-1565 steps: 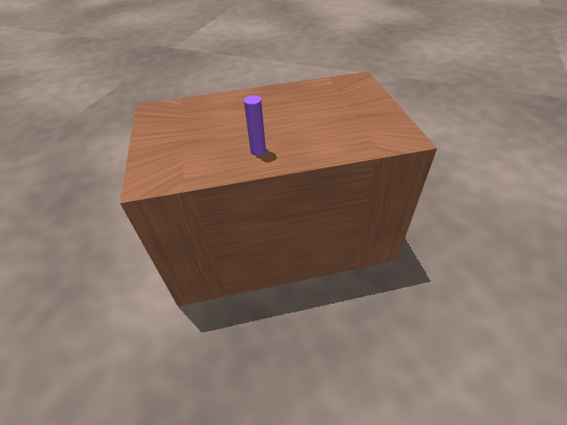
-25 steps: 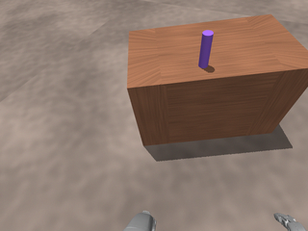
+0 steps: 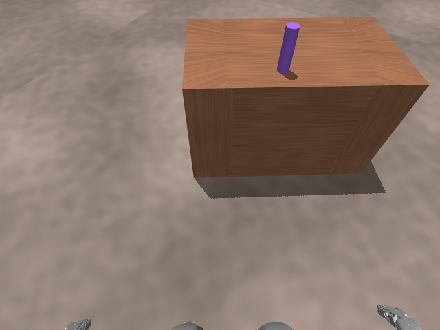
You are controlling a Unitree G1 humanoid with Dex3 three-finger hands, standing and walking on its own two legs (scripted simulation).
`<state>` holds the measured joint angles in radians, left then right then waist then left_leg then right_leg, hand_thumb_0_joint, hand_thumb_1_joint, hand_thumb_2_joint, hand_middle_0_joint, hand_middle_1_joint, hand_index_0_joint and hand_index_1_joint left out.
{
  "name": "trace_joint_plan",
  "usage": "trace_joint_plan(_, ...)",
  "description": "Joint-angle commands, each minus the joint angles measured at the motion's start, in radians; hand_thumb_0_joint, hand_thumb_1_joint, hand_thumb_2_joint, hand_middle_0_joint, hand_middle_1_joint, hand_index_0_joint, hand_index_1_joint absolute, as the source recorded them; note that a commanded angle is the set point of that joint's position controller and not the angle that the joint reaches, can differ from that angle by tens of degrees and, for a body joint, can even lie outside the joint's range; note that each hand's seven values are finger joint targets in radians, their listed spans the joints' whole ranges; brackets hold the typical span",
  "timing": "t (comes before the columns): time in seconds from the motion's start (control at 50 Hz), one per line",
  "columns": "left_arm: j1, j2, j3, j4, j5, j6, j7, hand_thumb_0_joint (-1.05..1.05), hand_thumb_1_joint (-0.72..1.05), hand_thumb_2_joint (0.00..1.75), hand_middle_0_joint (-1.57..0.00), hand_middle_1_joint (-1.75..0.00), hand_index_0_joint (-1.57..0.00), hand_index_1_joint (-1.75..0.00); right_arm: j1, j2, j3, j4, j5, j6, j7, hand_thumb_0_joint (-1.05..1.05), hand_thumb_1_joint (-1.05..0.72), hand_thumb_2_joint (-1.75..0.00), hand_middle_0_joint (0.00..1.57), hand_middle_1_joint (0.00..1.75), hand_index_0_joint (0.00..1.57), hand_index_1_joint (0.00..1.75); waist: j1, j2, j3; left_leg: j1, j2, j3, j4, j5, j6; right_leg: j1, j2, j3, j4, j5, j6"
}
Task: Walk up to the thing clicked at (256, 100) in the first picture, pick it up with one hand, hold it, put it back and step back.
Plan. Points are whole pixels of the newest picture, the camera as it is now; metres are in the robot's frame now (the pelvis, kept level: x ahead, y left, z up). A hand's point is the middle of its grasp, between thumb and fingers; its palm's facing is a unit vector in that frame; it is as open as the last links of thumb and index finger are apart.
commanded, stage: step back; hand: right
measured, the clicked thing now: (287, 49) +1.04 -0.21 -0.08
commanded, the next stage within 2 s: stand in 1.24 s
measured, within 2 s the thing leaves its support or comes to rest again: neither
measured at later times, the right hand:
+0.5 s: hand out of the picture -0.01 -0.26 -0.16, palm faces -0.07 +0.94 -0.33, open 7.4 cm
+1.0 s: hand out of the picture +0.06 -0.26 -0.16, palm faces -0.09 +0.93 -0.37, open 7.4 cm
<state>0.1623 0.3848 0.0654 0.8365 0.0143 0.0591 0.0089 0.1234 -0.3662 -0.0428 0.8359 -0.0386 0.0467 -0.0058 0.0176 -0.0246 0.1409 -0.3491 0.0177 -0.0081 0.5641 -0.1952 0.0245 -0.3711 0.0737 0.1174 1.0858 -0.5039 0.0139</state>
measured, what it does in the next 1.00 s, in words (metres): steps on the spot: right foot, then left foot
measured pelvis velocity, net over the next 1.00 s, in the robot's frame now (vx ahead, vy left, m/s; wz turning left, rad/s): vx -0.03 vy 0.00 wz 0.07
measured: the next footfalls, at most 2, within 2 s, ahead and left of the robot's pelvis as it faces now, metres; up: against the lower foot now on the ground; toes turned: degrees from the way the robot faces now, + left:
right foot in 0.10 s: -0.05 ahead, -0.14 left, +0.00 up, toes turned +0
left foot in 0.42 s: +0.00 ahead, +0.13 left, +0.00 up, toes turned +2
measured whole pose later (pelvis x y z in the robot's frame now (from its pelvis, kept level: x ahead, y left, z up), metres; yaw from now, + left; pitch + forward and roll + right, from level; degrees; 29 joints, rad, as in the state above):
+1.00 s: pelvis -0.03 +0.00 +0.00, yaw +4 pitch -1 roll +1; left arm 0.13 0.35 0.04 1.00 0.02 -0.02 0.00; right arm 0.17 -0.38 -0.06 1.02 -0.03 0.00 0.00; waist 0.03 0.00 0.08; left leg -0.24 -0.02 -0.02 0.59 -0.31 -0.01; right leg -0.29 -0.08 -0.03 0.66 -0.34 0.03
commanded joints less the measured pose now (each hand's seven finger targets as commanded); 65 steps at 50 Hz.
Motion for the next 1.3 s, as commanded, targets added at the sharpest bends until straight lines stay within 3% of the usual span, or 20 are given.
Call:
trace_joint_plan(0.0, 0.079, 0.180, 0.041, -0.023, 0.002, -0.062, 0.017, 0.00, 0.90, 0.90, -0.20, -0.30, -0.20, -0.30, -0.013, -0.245, -0.072, -0.067, -0.002, -0.011, -0.001, 0.00, -0.90, -0.90, 0.20, 0.30, 0.20, 0.30, -0.034, 0.249, -0.215, 0.263, 0.198, -0.188, -0.132, -0.048, 0.194, 0.023, -0.070, -0.080, -0.430, 0.003, 0.014)
trace_joint_plan(0.06, 0.165, 0.182, 0.055, 0.067, 0.018, -0.086, 0.021, 0.00, 0.90, 0.90, -0.20, -0.30, -0.20, -0.30, -0.011, -0.249, -0.072, -0.045, 0.004, 0.016, 0.009, 0.00, -0.90, -0.90, 0.20, 0.30, 0.20, 0.30, -0.001, 0.175, -0.226, 0.102, 0.127, -0.107, 0.008, -0.116, 0.120, 0.269, -0.030, -0.136, -0.785, 0.188, -0.025)
trace_joint_plan(0.1, 0.149, 0.316, 0.090, 0.048, 0.047, -0.096, 0.024, 0.00, 0.90, 0.90, -0.20, -0.30, -0.20, -0.30, -0.021, -0.153, -0.039, -0.079, 0.011, 0.007, 0.009, 0.00, -0.90, -0.90, 0.20, 0.30, 0.20, 0.30, 0.026, -0.162, -0.138, -0.306, -0.083, -0.071, 0.270, -0.365, -0.002, 0.298, -0.316, 0.375, -0.811, -0.043, -0.126)
trace_joint_plan(0.12, 0.061, 0.398, 0.102, 0.004, 0.049, -0.090, 0.028, 0.00, 0.90, 0.90, -0.20, -0.30, -0.20, -0.30, -0.101, -0.208, -0.063, -0.091, 0.006, 0.009, -0.005, 0.00, -0.90, -0.90, 0.20, 0.30, 0.20, 0.30, 0.070, -0.144, -0.067, -0.186, -0.040, -0.210, 0.391, -0.376, -0.041, -0.034, -0.513, 0.518, -0.882, -0.190, -0.276)
trace_joint_plan(0.14, -0.032, 0.395, 0.103, -0.013, 0.044, -0.092, 0.032, 0.00, 0.90, 0.90, -0.20, -0.30, -0.20, -0.30, -0.084, -0.265, -0.088, -0.070, 0.010, 0.010, -0.003, 0.00, -0.90, -0.90, 0.20, 0.30, 0.20, 0.30, 0.036, -0.158, 0.010, -0.118, 0.010, -0.235, 0.522, -0.335, -0.044, -0.175, -0.544, 0.536, -0.911, -0.265, -0.306)
trace_joint_plan(0.2, -0.084, 0.233, 0.064, -0.006, 0.024, -0.105, 0.029, 0.00, 0.90, 0.90, -0.20, -0.30, -0.20, -0.30, 0.030, -0.212, -0.064, 0.010, 0.027, -0.009, 0.005, 0.00, -0.90, -0.90, 0.20, 0.30, 0.20, 0.30, -0.047, -0.039, -0.016, -0.132, -0.081, -0.167, 0.495, -0.181, -0.046, 0.034, -0.271, 0.069, -0.724, 0.293, -0.167)
trace_joint_plan(0.32, 0.101, 0.266, 0.082, 0.036, 0.032, -0.102, 0.014, 0.00, 0.90, 0.90, -0.20, -0.30, -0.20, -0.30, -0.050, -0.186, -0.050, -0.007, 0.002, -0.046, 0.018, 0.00, -0.90, -0.90, 0.20, 0.30, 0.20, 0.30, 0.073, -0.193, -0.070, -0.159, -0.020, -0.033, 0.133, -0.297, -0.051, 0.304, -0.301, 0.095, -0.683, 0.269, -0.187)
trace_joint_plan(0.4, 0.066, 0.242, 0.053, 0.016, 0.015, -0.082, 0.006, 0.00, 0.90, 0.90, -0.20, -0.30, -0.20, -0.30, 0.068, -0.181, -0.067, 0.053, 0.002, -0.073, 0.015, 0.00, -0.90, -0.90, 0.20, 0.30, 0.20, 0.30, 0.007, -0.140, -0.146, 0.180, -0.071, 0.057, -0.177, -0.072, -0.012, 0.189, -0.268, 0.004, -0.496, 0.496, -0.135)
trace_joint_plan(0.44, 0.047, 0.139, 0.019, -0.015, -0.001, -0.086, 0.002, 0.00, 0.90, 0.90, -0.20, -0.30, -0.20, -0.30, 0.166, -0.299, -0.103, 0.078, -0.007, -0.085, 0.003, 0.00, -0.90, -0.90, 0.20, 0.30, 0.20, 0.30, -0.041, 0.199, -0.230, 0.400, 0.203, -0.408, -0.241, -0.071, 0.110, -0.104, -0.092, -0.129, -0.145, 0.281, -0.044)
trace_joint_plan(0.46, -0.029, 0.200, 0.043, -0.011, 0.003, -0.079, 0.010, 0.00, 0.90, 0.90, -0.20, -0.30, -0.20, -0.30, 0.174, -0.365, -0.111, 0.073, 0.005, -0.082, 0.007, 0.00, -0.90, -0.90, 0.20, 0.30, 0.20, 0.30, -0.068, 0.182, -0.174, 0.259, 0.330, -0.553, -0.279, -0.219, 0.235, -0.133, -0.084, -0.108, -0.096, -0.120, -0.046)
trace_joint_plan(0.48, -0.041, 0.241, 0.046, -0.009, 0.008, -0.081, 0.011, 0.00, 0.90, 0.90, -0.20, -0.30, -0.20, -0.30, 0.136, -0.383, -0.121, 0.074, 0.011, -0.079, 0.009, 0.00, -0.90, -0.90, 0.20, 0.30, 0.20, 0.30, -0.056, 0.188, -0.097, 0.155, 0.372, -0.583, -0.323, -0.358, 0.284, -0.122, -0.128, -0.052, -0.076, -0.134, -0.055)
trace_joint_plan(0.54, 0.034, 0.223, 0.043, 0.033, 0.006, -0.088, -0.010, 0.00, 0.90, 0.90, -0.20, -0.30, -0.20, -0.30, 0.047, -0.264, -0.080, 0.044, 0.004, -0.080, 0.007, 0.00, -0.90, -0.90, 0.20, 0.30, 0.20, 0.30, -0.006, 0.138, -0.021, 0.106, 0.205, -0.316, -0.294, -0.342, 0.170, -0.127, -0.139, -0.076, -0.169, 0.012, -0.050)
trace_joint_plan(0.66, 0.107, 0.163, 0.044, 0.102, 0.004, -0.113, 0.002, 0.00, 0.90, 0.90, -0.20, -0.30, -0.20, -0.30, -0.026, -0.226, -0.058, 0.037, 0.015, -0.059, 0.013, 0.00, -0.90, -0.90, 0.20, 0.30, 0.20, 0.30, 0.033, 0.199, -0.112, -0.021, 0.131, -0.136, -0.087, -0.046, 0.106, 0.255, -0.061, -0.199, -0.622, 0.256, -0.021)
trace_joint_plan(0.68, 0.147, 0.174, 0.048, 0.124, 0.007, -0.120, 0.011, 0.00, 0.90, 0.90, -0.20, -0.30, -0.20, -0.30, -0.032, -0.174, -0.039, 0.035, 0.027, -0.053, 0.011, 0.00, -0.90, -0.90, 0.20, 0.30, 0.20, 0.30, 0.064, 0.142, -0.140, -0.041, 0.096, -0.099, 0.019, -0.026, 0.064, 0.331, -0.072, -0.162, -0.680, 0.320, -0.024)
trace_joint_plan(0.72, 0.105, 0.300, 0.074, 0.101, 0.030, -0.130, 0.024, 0.00, 0.90, 0.90, -0.20, -0.30, -0.20, -0.30, 0.010, -0.096, -0.011, 0.019, 0.037, -0.050, 0.000, 0.00, -0.90, -0.90, 0.20, 0.30, 0.20, 0.30, 0.042, -0.119, -0.147, -0.192, -0.074, -0.100, 0.238, -0.303, -0.016, 0.319, -0.386, 0.329, -0.833, 0.200, -0.128)
trace_joint_plan(0.76, -0.073, 0.315, 0.068, 0.051, 0.027, -0.124, 0.017, 0.00, 0.90, 0.90, -0.20, -0.30, -0.20, -0.30, 0.079, -0.204, -0.051, 0.088, 0.027, -0.039, -0.009, 0.00, -0.90, -0.90, 0.20, 0.30, 0.20, 0.30, -0.008, -0.071, -0.085, -0.007, 0.011, -0.118, 0.345, -0.389, -0.025, 0.030, -0.489, 0.385, -0.830, 0.013, -0.271)
trace_joint_plan(0.92, -0.103, 0.228, 0.038, 0.080, 0.005, -0.109, 0.010, 0.00, 0.90, 0.90, -0.20, -0.30, -0.20, -0.30, 0.118, -0.166, -0.043, 0.152, 0.014, -0.067, -0.005, 0.00, -0.90, -0.90, 0.20, 0.30, 0.20, 0.30, -0.039, -0.109, -0.168, 0.169, -0.011, -0.003, -0.152, -0.018, -0.017, 0.136, -0.287, -0.015, -0.550, 0.590, -0.117)
trace_joint_plan(0.98, -0.066, 0.156, 0.013, 0.085, -0.019, -0.096, 0.009, 0.00, 0.90, 0.90, -0.20, -0.30, -0.20, -0.30, -0.005, -0.261, -0.057, 0.125, 0.009, -0.078, -0.011, 0.00, -0.90, -0.90, 0.20, 0.30, 0.20, 0.30, 0.024, 0.069, -0.210, 0.183, 0.206, -0.253, -0.150, 0.255, 0.099, 0.087, -0.117, -0.146, -0.442, 0.317, -0.020)
trace_joint_plan(1.08, -0.065, 0.220, 0.024, 0.130, -0.010, -0.110, 0.017, 0.00, 0.90, 0.90, -0.20, -0.30, -0.20, -0.30, -0.024, -0.206, -0.036, 0.151, 0.027, -0.067, -0.011, 0.00, -0.90, -0.90, 0.20, 0.30, 0.20, 0.30, 0.002, 0.081, -0.255, 0.140, 0.079, -0.061, -0.023, 0.442, 0.009, 0.296, -0.208, -0.072, -0.533, 0.652, -0.067)
trace_joint_plan(1.28, -0.115, 0.162, -0.017, 0.186, -0.011, -0.087, 0.008, 0.00, 0.90, 0.90, -0.20, -0.30, -0.20, -0.30, -0.077, -0.214, -0.025, 0.183, 0.027, -0.085, -0.006, 0.00, -0.90, -0.90, 0.20, 0.30, 0.20, 0.30, -0.010, 0.035, -0.198, 0.212, 0.132, -0.130, -0.168, 0.411, 0.019, 0.282, -0.180, -0.094, -0.632, 0.562, -0.021)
